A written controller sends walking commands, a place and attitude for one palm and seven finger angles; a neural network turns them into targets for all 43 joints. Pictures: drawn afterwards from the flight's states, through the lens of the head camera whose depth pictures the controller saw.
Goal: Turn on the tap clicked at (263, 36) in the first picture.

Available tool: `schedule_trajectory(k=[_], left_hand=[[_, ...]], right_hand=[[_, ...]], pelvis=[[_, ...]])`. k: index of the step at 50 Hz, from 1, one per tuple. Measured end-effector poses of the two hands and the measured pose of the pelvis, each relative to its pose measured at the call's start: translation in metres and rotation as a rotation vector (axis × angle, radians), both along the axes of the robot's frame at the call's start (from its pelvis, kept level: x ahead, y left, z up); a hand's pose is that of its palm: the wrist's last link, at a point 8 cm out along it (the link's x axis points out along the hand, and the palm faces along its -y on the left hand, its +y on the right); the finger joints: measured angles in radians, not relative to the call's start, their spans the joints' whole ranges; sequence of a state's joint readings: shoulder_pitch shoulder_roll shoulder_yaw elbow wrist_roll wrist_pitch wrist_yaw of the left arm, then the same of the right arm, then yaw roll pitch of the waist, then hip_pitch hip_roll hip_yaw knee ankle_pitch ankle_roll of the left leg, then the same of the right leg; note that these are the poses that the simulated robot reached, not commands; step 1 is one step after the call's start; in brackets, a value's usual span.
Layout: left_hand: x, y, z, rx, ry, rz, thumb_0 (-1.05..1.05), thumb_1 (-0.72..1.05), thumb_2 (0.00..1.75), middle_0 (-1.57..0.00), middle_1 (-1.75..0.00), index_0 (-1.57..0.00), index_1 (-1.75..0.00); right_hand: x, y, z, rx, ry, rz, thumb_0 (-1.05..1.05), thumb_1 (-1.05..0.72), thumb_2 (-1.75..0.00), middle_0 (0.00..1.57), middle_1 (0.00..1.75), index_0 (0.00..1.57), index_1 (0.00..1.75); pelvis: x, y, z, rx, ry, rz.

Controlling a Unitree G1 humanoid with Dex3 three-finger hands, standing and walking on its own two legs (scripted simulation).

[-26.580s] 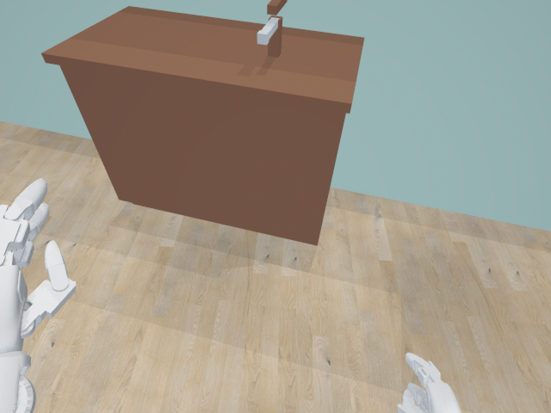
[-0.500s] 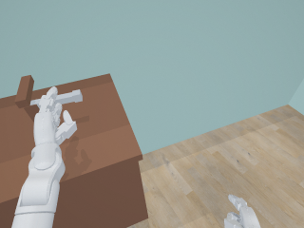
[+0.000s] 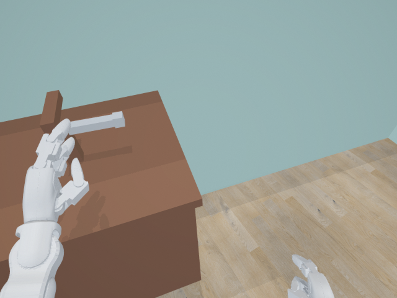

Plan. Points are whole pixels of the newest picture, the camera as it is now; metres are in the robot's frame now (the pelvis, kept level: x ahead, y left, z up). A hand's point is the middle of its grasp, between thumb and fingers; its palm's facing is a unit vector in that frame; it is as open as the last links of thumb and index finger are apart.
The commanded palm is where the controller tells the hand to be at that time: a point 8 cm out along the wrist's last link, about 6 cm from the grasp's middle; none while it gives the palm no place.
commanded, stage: draw the hand back beside the body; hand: left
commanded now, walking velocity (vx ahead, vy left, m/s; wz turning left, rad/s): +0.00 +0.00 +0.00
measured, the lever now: (118, 119) +0.48 +0.25 +0.11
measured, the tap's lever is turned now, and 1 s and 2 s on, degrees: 86 86 86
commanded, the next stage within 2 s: step back with the hand held close in 0.64 s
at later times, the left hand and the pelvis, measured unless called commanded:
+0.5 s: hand (50, 214) +0.20 +0.25 +0.15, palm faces +0.43 -0.83 -0.35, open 7.4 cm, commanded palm +0.16 +0.29 +0.17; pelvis +0.01 +0.01 +0.00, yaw +1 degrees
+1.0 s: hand (57, 219) +0.19 +0.24 +0.15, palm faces +0.36 -0.83 -0.43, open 7.4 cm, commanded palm +0.14 +0.28 +0.17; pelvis -0.01 +0.00 -0.01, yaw +1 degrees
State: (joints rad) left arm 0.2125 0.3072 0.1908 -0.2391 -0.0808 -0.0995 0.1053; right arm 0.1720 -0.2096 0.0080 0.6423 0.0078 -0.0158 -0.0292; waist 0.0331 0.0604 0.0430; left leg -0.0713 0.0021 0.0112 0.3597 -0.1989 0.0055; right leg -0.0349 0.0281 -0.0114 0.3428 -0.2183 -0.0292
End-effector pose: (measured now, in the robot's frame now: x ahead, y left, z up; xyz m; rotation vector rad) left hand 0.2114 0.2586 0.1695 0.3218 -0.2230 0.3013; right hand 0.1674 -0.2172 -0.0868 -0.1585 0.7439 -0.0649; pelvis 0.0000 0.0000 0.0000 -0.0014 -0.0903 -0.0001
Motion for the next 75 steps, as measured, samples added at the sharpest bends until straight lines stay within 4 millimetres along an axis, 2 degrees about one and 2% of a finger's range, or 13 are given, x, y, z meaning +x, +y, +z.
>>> schedule_trajectory(k=[13,23,39,42,45,51,55,66,75], left_hand=[[-0.031,0.023,-0.006,0.028,0.033,0.079,0.02,0.89,0.90,-0.20,-0.29,-0.20,-0.29],[-0.055,0.031,-0.005,0.064,0.062,0.134,0.02,0.89,0.90,-0.21,-0.30,-0.21,-0.30],[-0.054,0.019,-0.002,0.065,0.049,0.124,0.02,0.89,0.90,-0.21,-0.30,-0.21,-0.30],[-0.053,0.021,0.007,0.109,0.025,0.118,0.02,0.89,0.90,-0.21,-0.30,-0.21,-0.30],[-0.053,0.024,0.010,0.144,0.020,0.112,0.02,0.89,0.90,-0.21,-0.30,-0.21,-0.30],[-0.060,0.020,-0.007,0.137,0.110,0.072,0.01,0.89,0.90,-0.21,-0.30,-0.21,-0.30],[-0.071,0.021,-0.011,0.144,0.126,0.057,0.02,0.89,0.90,-0.21,-0.30,-0.21,-0.30],[-0.109,0.033,-0.005,0.160,0.052,0.090,0.01,0.89,0.90,-0.21,-0.30,-0.21,-0.30],[-0.126,0.045,-0.006,0.182,0.015,0.113,0.01,0.89,0.90,-0.21,-0.30,-0.21,-0.30]], right_hand=[[0.014,0.004,0.006,-0.028,-0.028,0.022,0.02,-0.90,-0.90,0.20,0.30,0.20,0.30],[0.019,0.009,0.005,-0.017,-0.047,0.040,0.02,-0.90,-0.90,0.20,0.30,0.20,0.30],[0.013,0.001,0.001,-0.012,-0.047,0.032,0.02,-0.90,-0.90,0.20,0.30,0.20,0.30],[0.012,-0.003,0.001,-0.021,-0.037,0.025,0.02,-0.90,-0.90,0.20,0.30,0.20,0.30],[0.008,-0.007,0.000,-0.029,-0.019,0.006,0.02,-0.90,-0.90,0.20,0.30,0.20,0.30],[-0.006,-0.014,0.000,-0.050,-0.001,-0.045,0.02,-0.90,-0.90,0.20,0.30,0.20,0.30],[-0.018,-0.014,0.000,-0.068,0.007,-0.056,0.02,-0.90,-0.90,0.20,0.30,0.20,0.30],[-0.052,-0.002,-0.002,-0.075,-0.001,-0.039,0.02,-0.90,-0.90,0.20,0.30,0.20,0.30],[-0.077,0.009,-0.005,-0.087,0.005,-0.020,0.02,-0.90,-0.90,0.21,0.30,0.20,0.30]], pelvis=[[0.006,0.007,-0.001,-0.003,0.005,0.011],[0.007,0.007,-0.002,-0.005,0.008,0.021],[0.002,-0.001,-0.003,-0.002,0.004,0.025],[0.000,-0.003,-0.004,-0.010,0.024,0.025],[-0.005,-0.003,-0.005,-0.013,0.050,0.021],[-0.016,0.003,-0.007,-0.008,0.083,0.009],[-0.028,0.005,-0.008,-0.008,0.091,0.011],[-0.061,0.012,-0.014,-0.025,0.103,0.017],[-0.078,0.016,-0.017,-0.031,0.096,0.041]])
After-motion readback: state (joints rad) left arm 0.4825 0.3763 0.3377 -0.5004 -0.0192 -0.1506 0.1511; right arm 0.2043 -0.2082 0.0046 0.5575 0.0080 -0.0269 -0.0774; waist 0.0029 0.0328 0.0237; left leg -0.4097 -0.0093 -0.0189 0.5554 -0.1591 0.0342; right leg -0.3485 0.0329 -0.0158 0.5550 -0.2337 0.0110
